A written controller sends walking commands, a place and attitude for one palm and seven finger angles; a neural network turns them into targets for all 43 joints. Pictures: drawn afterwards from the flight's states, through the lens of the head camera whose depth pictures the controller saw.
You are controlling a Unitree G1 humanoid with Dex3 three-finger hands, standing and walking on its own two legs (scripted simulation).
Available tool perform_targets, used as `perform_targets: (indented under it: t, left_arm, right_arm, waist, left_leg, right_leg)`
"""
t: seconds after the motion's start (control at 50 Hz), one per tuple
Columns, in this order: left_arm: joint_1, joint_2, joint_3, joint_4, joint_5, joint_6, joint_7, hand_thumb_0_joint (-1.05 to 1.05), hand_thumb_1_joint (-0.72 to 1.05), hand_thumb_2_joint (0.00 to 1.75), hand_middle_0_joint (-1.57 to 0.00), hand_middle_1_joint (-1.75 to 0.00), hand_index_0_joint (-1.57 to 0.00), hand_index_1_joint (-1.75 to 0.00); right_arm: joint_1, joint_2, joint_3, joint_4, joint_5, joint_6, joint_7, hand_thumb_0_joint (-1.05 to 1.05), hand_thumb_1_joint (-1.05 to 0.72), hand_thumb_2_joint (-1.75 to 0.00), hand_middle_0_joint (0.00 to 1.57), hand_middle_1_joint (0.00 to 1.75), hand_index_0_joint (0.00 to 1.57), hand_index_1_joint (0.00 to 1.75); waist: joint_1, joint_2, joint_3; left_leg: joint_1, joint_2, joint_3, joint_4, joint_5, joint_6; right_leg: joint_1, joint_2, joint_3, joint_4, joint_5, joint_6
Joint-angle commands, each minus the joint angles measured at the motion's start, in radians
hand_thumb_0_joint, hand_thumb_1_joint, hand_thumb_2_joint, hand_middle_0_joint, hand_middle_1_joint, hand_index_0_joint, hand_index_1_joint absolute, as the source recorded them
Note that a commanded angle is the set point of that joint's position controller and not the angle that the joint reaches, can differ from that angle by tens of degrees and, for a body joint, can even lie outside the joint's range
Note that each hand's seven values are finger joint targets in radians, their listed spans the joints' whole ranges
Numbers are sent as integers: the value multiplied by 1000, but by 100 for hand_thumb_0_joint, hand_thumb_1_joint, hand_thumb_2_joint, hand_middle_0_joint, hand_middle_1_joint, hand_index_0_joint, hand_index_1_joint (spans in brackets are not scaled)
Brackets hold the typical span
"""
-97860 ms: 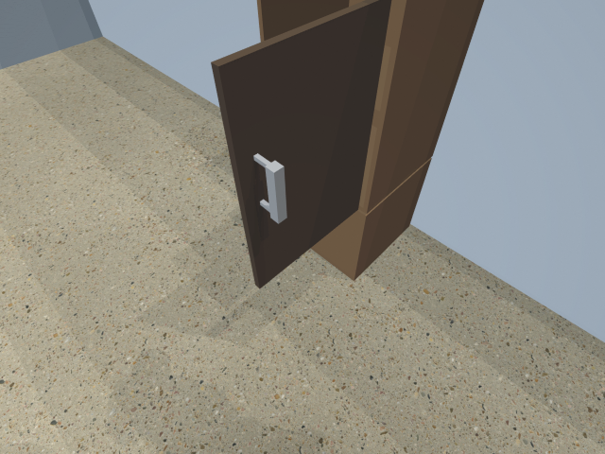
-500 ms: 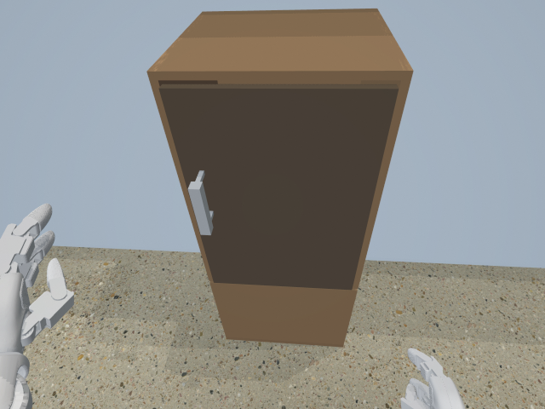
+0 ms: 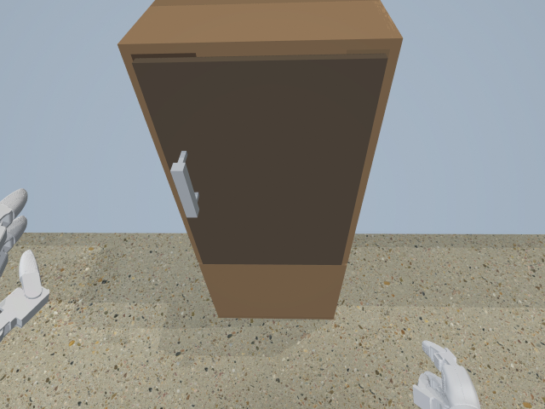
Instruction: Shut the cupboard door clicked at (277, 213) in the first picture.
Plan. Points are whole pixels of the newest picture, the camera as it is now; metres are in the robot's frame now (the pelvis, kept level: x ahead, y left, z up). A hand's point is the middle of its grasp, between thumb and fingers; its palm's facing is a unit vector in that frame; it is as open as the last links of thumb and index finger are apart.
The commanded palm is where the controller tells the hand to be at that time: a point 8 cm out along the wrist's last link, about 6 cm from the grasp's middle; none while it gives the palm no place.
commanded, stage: step back with the hand held close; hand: left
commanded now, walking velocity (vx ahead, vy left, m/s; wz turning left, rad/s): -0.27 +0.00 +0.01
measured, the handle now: (188, 184) +0.53 +0.21 +0.01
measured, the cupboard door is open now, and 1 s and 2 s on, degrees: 0 0 0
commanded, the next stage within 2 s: stop stepping back and stand still in 0.78 s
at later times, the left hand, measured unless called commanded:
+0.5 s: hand out of the picture +0.09 +0.32 +0.17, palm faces +0.43 -0.75 -0.50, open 7.5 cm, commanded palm +0.02 +0.35 +0.18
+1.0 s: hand out of the picture -0.04 +0.38 +0.17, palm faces +0.54 -0.78 -0.33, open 7.5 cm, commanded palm -0.11 +0.40 +0.18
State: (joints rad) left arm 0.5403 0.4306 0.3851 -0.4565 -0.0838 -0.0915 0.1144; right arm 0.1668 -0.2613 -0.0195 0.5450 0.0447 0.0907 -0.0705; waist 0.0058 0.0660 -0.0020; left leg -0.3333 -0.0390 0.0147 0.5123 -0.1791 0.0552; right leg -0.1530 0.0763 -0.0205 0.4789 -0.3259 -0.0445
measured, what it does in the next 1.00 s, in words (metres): walks backwards: right foot, then left foot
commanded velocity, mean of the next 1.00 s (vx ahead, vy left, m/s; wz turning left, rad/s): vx -0.25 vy -0.02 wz -0.07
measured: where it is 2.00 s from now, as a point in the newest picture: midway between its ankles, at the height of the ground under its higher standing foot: outside the picture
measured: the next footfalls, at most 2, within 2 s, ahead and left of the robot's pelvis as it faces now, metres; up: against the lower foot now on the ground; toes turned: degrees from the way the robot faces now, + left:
right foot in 0.40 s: -0.08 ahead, -0.08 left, +0.00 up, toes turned +6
left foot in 0.94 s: -0.10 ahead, +0.17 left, +0.00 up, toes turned +4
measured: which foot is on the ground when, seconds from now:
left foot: down 0.00-0.78, up 0.80-0.92, down 0.94-1.00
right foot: down 0.00-0.26, up 0.28-0.38, down 0.40-0.92, up 0.94-1.00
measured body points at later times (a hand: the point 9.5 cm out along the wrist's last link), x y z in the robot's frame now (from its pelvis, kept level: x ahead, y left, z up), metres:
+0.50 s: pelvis -0.09 +0.04 -0.01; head -0.06 +0.05 +0.44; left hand +0.06 +0.35 +0.19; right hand +0.09 -0.18 -0.10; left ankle +0.05 +0.09 -0.73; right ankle -0.12 -0.08 -0.73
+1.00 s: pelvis -0.23 +0.09 -0.02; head -0.23 +0.15 +0.43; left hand -0.07 +0.42 +0.18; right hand -0.03 -0.14 -0.07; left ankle -0.14 +0.17 -0.74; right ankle -0.19 -0.08 -0.71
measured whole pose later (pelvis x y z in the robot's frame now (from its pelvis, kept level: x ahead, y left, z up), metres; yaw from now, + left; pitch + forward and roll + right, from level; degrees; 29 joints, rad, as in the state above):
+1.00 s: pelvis -0.23 +0.09 -0.02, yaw +4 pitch -1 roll -4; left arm 0.38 0.45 0.43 -0.52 -0.04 -0.22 0.14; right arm 0.19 -0.19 -0.01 0.61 0.01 -0.07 -0.06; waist 0.03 -0.07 0.03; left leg -0.45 -0.01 0.00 0.69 -0.22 0.06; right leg -0.42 0.05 0.08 0.87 -0.45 0.01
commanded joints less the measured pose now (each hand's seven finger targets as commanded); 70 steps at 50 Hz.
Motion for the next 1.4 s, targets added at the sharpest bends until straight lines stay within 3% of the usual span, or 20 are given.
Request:
perform_targets:
  t: [0.0,0.22,0.48,0.62,0.66,0.72,0.76,0.78,0.84,0.88,0.9,0.94,0.98,1.16,1.2,1.22,1.28,1.3,1.32,1.38]
  left_arm:
    - [10,200,171,-159,-12,-59,35,0,90,90,-20,-30,-20,-30]
    - [-76,230,203,-245,42,-122,57,0,90,90,-20,-30,-20,-30]
    - [20,214,188,-291,-11,-160,51,0,90,90,-20,-30,-20,-30]
    - [-144,246,225,-237,28,-179,45,0,90,90,-20,-30,-20,-30]
    - [-172,215,186,-248,23,-178,33,0,90,90,-20,-30,-20,-30]
    - [-107,248,198,-294,3,-185,33,0,90,90,-20,-30,-20,-30]
    - [-71,226,158,-332,10,-206,34,0,90,90,-20,-30,-20,-30]
    - [-68,235,173,-324,24,-213,35,0,90,90,-20,-30,-20,-30]
    - [-162,190,131,-293,36,-179,21,0,90,90,-20,-30,-20,-30]
    - [-227,210,140,-270,18,-166,30,0,90,90,-20,-30,-20,-30]
    - [-274,198,136,-275,21,-170,36,0,90,90,-20,-30,-20,-30]
    - [-360,238,178,-284,49,-198,58,0,90,90,-20,-30,-20,-30]
    - [-214,202,176,-296,28,-177,40,0,90,90,-20,-30,-20,-30]
    - [69,192,145,-360,14,-86,59,0,90,90,-20,-30,-20,-30]
    - [79,229,176,-303,12,-68,53,0,90,90,-20,-30,-20,-30]
    - [94,263,207,-258,9,-63,51,0,90,90,-20,-30,-20,-30]
    - [-192,361,303,-288,2,-116,63,0,90,90,-20,-30,-20,-30]
    - [-222,375,306,-166,9,-141,65,0,90,90,-20,-30,-20,-30]
    - [-250,241,198,-163,24,-126,55,0,90,90,-20,-30,-20,-30]
    - [-142,155,99,-72,35,-103,62,0,90,90,-20,-30,-20,-30]
  right_arm:
    - [-85,-100,-31,-169,0,-38,-7,0,-90,-90,20,30,20,30]
    - [-87,-139,-32,-164,-32,-113,-28,0,-90,-90,20,30,20,30]
    - [-39,-97,-40,-103,-22,-163,5,0,-90,-90,20,30,20,30]
    - [-89,-137,-50,-94,-52,-181,-17,0,-90,-90,20,30,20,30]
    - [-65,-103,-54,-98,-55,-177,-6,0,-90,-90,20,30,20,30]
    - [-71,-77,-58,-104,-37,-179,19,0,-90,-90,20,30,20,30]
    - [-49,-56,-50,-88,-24,-176,33,0,-90,-90,20,30,20,30]
    - [-48,-60,-49,-71,-36,-166,43,0,-90,-90,20,30,20,30]
    - [-50,-53,-33,-90,-35,-154,33,0,-90,-90,20,30,20,30]
    - [-58,-92,-20,-76,-27,-156,-2,0,-90,-90,20,30,20,30]
    - [-56,-123,-29,-75,-33,-182,-7,0,-90,-90,20,30,20,30]
    - [-2,-80,-41,-58,-50,-240,-12,0,-90,-90,20,30,20,30]
    - [3,-74,-48,-77,-43,-256,17,0,-90,-90,20,30,20,30]
    - [-37,-37,-28,-77,-67,-213,29,0,-90,-90,20,30,20,30]
    - [-10,-18,-23,-57,-51,-197,21,0,-90,-90,20,30,20,30]
    - [29,-17,-24,-37,-36,-176,17,0,-90,-90,20,30,20,30]
    - [-40,-63,-14,-43,-46,-161,15,0,-90,-90,20,30,20,30]
    - [-72,-40,4,-77,-47,-172,30,0,-90,-90,20,30,20,30]
    - [-61,-48,-30,-58,-23,-169,17,0,-90,-90,20,30,20,30]
    - [-68,-64,-19,-32,-38,-172,-16,0,-90,-90,20,30,20,30]
  waist:
    - [-1,-68,-150]
    - [5,157,-20]
    - [-19,-91,-221]
    - [0,192,-78]
    - [14,173,-113]
    - [25,33,-192]
    - [-4,-252,-139]
    - [3,-271,-85]
    - [-36,-224,43]
    - [-39,163,90]
    - [-20,423,66]
    - [-17,311,9]
    - [-19,190,-135]
    - [10,252,-139]
    - [21,61,-142]
    - [9,-176,-152]
    - [-44,-243,49]
    - [-59,-230,47]
    - [-35,-261,15]
    - [-5,-9,157]
  left_leg:
    - [140,102,-75,11,307,10]
    - [-363,220,-343,-395,-596,55]
    - [215,114,-103,-47,-62,-24]
    - [-311,318,-327,-485,-660,-31]
    - [-315,300,-250,-475,-573,-98]
    - [8,170,-46,-158,-329,-116]
    - [256,48,-28,430,-143,-119]
    - [157,42,-62,614,-223,-115]
    - [31,128,-147,416,-290,-80]
    - [-3,102,-99,-124,-113,-80]
    - [-76,275,-287,-239,5,-19]
    - [-88,367,-382,-313,-240,68]
    - [-36,347,-444,-365,-586,18]
    - [-30,154,-45,-435,-400,-206]
    - [-77,55,109,-130,-301,-210]
    - [-34,15,141,262,-242,-144]
    - [-392,120,-112,860,-207,-78]
    - [-361,176,-90,794,-222,-82]
    - [-408,128,-31,701,-167,-76]
    - [-323,152,25,443,-181,-53]
  right_leg:
    - [-61,-167,89,-59,504,107]
    - [155,-6,46,104,-47,42]
    - [-239,-127,106,-108,50,10]
    - [135,56,33,206,-117,18]
    - [158,54,0,256,-146,-5]
    - [-126,-64,75,-11,-208,-57]
    - [-578,-385,443,-341,-293,-150]
    - [-576,-449,439,-330,-169,-201]
    - [-494,-332,272,-149,9,-106]
    - [-375,-149,142,159,80,6]
    - [-338,-41,72,353,-90,41]
    - [-298,-3,101,559,-194,53]
    - [-248,-6,99,612,-150,61]
    - [101,110,-205,97,-246,-6]
    - [204,24,-167,-151,-160,-62]
    - [49,-167,21,-194,-79,-130]
    - [-219,-515,379,-361,-224,-268]
    - [-217,-504,333,-313,-221,-170]
    - [-99,-366,228,-286,-304,-158]
    - [-125,-368,238,-267,-141,-167]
